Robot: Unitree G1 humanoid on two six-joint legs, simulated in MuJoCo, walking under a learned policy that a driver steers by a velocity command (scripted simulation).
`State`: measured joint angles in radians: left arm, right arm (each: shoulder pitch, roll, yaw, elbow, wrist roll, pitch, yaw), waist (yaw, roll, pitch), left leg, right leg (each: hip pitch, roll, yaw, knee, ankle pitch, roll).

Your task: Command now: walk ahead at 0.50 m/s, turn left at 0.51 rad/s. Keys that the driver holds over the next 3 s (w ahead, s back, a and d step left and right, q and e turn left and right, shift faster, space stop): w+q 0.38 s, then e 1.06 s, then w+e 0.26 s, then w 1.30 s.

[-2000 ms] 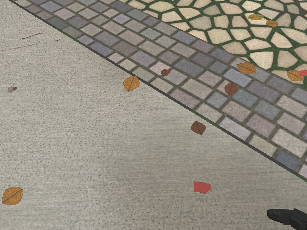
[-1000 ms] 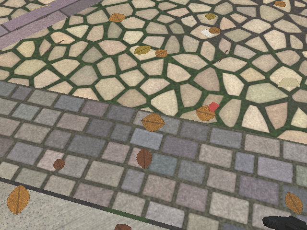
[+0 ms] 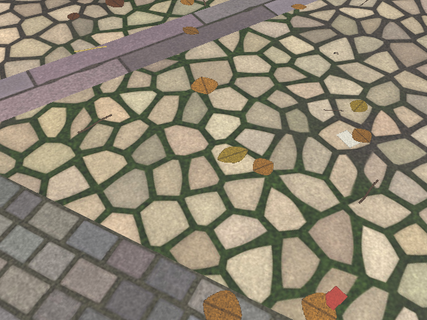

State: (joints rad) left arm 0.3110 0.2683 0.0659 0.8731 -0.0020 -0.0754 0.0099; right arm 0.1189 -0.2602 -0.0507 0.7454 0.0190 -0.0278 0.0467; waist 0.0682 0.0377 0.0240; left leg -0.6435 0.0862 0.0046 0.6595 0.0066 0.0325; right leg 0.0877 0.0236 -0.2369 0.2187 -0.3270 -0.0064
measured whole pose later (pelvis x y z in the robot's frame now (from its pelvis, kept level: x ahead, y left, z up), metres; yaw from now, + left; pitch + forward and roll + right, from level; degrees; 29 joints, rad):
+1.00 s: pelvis +0.41 +0.06 +0.00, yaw +2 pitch +2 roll +0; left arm 0.17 0.31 0.08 0.72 -0.02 0.04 0.02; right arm 0.17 -0.28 -0.06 0.69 -0.01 -0.01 -0.03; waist 0.03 -0.03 0.03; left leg -0.34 -0.03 -0.08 0.52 -0.20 -0.02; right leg -0.40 0.12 0.20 0.54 -0.19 -0.02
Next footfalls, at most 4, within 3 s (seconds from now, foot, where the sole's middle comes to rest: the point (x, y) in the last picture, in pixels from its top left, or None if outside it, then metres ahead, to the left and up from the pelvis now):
0.08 left None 0.22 0.11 -0.77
0.54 right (245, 302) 0.53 -0.03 -0.77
0.98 left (172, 314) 0.48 0.19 -0.77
1.40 right None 0.43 -0.07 -0.77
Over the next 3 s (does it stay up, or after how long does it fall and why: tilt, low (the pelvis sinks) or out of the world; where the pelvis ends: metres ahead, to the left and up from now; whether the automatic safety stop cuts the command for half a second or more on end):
stays up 1.04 -0.25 0.00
